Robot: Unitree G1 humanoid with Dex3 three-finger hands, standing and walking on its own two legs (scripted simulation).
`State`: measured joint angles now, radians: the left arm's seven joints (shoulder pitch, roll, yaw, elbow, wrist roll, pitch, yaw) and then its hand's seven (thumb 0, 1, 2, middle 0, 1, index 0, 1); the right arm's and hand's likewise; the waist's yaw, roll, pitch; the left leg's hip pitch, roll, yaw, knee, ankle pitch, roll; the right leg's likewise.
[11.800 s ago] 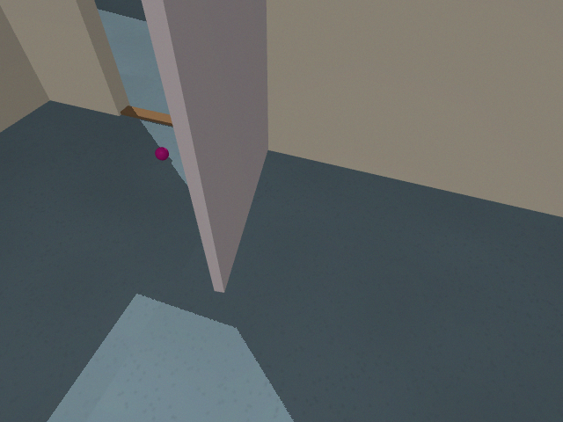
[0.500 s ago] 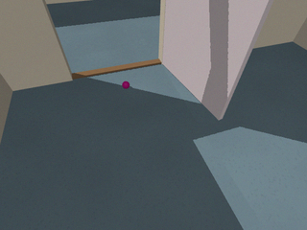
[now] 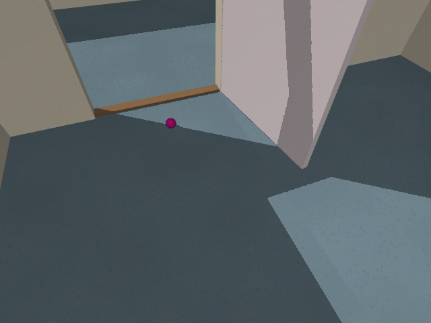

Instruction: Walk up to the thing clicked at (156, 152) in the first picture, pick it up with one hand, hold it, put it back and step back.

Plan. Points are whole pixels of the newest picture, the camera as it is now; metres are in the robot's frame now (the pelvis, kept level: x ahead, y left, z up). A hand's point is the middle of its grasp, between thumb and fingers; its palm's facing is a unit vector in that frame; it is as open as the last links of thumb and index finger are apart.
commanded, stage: stand
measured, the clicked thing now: (170, 123) +1.50 +0.33 -0.74
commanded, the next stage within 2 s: none
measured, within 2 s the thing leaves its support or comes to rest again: neither
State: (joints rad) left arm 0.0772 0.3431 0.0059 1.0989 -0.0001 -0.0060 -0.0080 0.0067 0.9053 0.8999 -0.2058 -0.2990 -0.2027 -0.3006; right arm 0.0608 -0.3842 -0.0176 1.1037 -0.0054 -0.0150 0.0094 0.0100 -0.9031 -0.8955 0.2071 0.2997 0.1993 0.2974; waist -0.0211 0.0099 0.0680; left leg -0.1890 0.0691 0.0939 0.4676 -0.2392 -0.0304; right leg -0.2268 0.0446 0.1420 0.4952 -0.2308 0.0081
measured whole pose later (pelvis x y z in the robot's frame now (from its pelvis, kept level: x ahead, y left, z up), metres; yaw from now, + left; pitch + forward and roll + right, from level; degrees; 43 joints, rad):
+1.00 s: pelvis +0.01 +0.01 +0.01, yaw +4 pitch -2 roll +0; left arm 0.10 0.34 0.01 1.15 0.00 -0.01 -0.01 0.01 0.91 0.90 -0.21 -0.30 -0.20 -0.30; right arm 0.08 -0.35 -0.02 1.15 -0.01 -0.01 0.01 0.01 -0.90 -0.90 0.21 0.30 0.20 0.30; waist -0.01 0.00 0.05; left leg -0.12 0.02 0.04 0.33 -0.18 -0.01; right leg -0.12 -0.01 0.09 0.33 -0.18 0.03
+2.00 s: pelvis +0.02 +0.02 +0.01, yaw +5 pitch -2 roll +0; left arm 0.11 0.35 0.00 1.12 0.01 -0.01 0.00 0.01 0.91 0.90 -0.21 -0.30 -0.20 -0.30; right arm 0.10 -0.35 -0.01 1.14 -0.01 -0.01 0.01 0.01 -0.90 -0.90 0.21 0.30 0.20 0.30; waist -0.01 0.00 0.05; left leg -0.12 0.02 0.03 0.33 -0.19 -0.01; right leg -0.10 -0.01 0.07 0.32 -0.19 0.03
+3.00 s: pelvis +0.02 +0.02 +0.01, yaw +5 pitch -2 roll +0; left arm 0.12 0.35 0.00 1.11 0.01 -0.01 0.00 0.01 0.91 0.90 -0.21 -0.30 -0.20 -0.30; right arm 0.11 -0.35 -0.02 1.13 -0.01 -0.01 0.01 0.01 -0.90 -0.90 0.21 0.30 0.20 0.30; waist -0.01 0.00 0.05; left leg -0.11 0.02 0.02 0.33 -0.19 -0.01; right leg -0.09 -0.01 0.07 0.32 -0.19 0.03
